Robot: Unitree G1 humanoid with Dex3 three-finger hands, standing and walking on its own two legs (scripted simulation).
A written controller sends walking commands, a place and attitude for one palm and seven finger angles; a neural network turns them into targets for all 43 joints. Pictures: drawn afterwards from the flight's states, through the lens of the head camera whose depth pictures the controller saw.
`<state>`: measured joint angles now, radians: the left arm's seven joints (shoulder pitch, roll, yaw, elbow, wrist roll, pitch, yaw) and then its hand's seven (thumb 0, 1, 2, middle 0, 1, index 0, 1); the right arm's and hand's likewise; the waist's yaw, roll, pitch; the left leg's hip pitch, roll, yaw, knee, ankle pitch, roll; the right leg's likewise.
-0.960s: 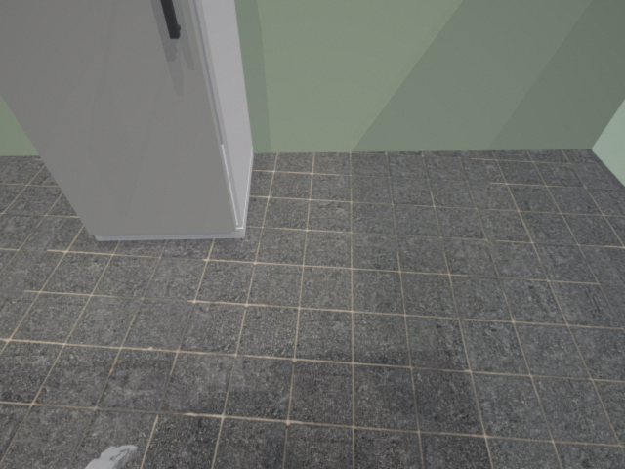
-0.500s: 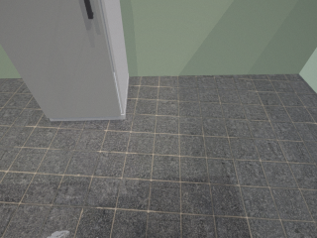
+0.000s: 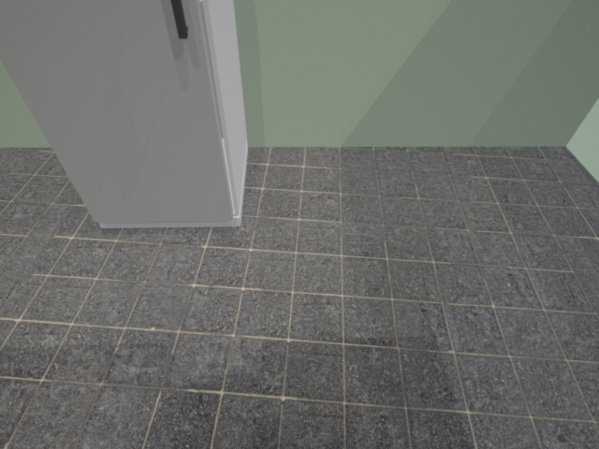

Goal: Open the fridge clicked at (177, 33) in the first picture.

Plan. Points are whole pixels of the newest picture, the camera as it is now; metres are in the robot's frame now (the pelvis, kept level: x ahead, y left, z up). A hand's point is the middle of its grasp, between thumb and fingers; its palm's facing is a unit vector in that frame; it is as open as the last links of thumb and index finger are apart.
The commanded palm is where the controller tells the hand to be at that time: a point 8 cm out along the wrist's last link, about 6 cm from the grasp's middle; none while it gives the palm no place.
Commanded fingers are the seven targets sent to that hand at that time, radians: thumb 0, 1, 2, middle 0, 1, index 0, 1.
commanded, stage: stand and wait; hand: right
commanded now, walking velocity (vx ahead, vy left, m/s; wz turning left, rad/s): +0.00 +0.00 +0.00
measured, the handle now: out of the picture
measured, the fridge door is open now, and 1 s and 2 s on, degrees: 0 0 0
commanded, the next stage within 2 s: look at it before walking up in 0.10 s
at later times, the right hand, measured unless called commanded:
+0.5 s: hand out of the picture +0.08 -0.25 -0.16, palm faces -0.04 +0.94 -0.33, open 7.4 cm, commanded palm none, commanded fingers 0.00 -0.90 -0.90 0.20 0.30 0.20 0.30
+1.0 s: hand out of the picture +0.07 -0.23 -0.17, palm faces -0.09 +0.95 -0.31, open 7.4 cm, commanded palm none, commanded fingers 0.00 -0.90 -0.90 0.20 0.30 0.20 0.30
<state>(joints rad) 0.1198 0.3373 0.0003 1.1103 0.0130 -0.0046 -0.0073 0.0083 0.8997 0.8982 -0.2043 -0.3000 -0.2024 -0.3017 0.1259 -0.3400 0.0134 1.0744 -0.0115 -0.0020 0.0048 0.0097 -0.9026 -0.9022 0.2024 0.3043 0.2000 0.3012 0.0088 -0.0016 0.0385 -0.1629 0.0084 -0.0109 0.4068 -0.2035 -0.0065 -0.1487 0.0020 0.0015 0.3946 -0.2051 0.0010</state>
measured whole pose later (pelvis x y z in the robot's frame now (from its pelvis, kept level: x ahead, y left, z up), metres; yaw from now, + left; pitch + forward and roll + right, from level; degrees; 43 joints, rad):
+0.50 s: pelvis +0.01 +0.00 +0.00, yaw +0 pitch -2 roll +0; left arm 0.11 0.33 0.00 1.12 0.01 -0.01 0.00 0.01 0.90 0.90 -0.20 -0.30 -0.20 -0.30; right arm 0.13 -0.34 0.01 1.09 -0.01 0.00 0.00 0.01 -0.90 -0.90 0.20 0.30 0.20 0.30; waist 0.00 0.01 0.04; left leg -0.15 0.01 -0.01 0.39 -0.20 -0.01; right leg -0.13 0.00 0.00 0.38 -0.21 0.00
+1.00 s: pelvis +0.00 +0.00 -0.01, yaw +4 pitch -2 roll -1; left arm 0.11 0.28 0.01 1.04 0.01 0.02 0.02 0.01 0.90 0.90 -0.20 -0.30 -0.20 -0.30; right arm 0.18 -0.31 -0.01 1.03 -0.02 0.05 0.00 0.01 -0.90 -0.90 0.20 0.30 0.20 0.30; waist -0.01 0.01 0.07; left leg -0.24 -0.02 -0.08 0.50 -0.23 -0.01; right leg -0.19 -0.02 -0.07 0.47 -0.26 0.00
